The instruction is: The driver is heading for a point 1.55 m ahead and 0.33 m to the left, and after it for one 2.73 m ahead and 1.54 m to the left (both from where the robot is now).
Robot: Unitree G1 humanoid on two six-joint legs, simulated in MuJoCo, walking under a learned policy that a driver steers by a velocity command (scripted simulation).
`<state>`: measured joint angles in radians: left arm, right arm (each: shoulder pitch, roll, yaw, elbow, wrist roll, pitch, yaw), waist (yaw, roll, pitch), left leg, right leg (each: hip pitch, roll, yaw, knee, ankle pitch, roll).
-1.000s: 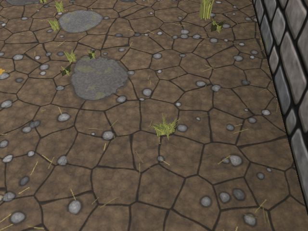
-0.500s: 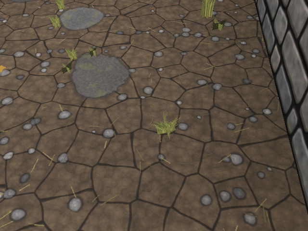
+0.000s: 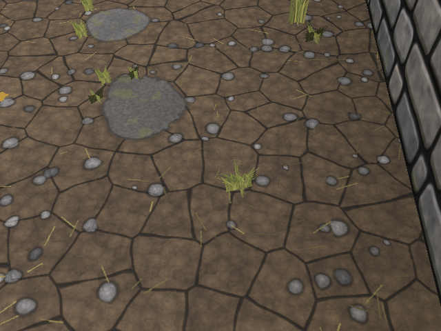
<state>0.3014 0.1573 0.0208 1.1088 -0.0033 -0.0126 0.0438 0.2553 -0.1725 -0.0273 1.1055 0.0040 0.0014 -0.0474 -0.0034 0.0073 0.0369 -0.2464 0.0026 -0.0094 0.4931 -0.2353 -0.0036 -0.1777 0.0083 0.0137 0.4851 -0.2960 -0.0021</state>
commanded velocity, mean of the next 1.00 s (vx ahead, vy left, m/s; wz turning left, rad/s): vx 0.67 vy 0.00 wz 0.01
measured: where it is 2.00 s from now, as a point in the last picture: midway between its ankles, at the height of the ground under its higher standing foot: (179, 124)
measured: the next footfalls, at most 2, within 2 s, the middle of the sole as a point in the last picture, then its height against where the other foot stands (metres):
right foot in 0.82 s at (250, 317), level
left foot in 1.32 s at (208, 204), level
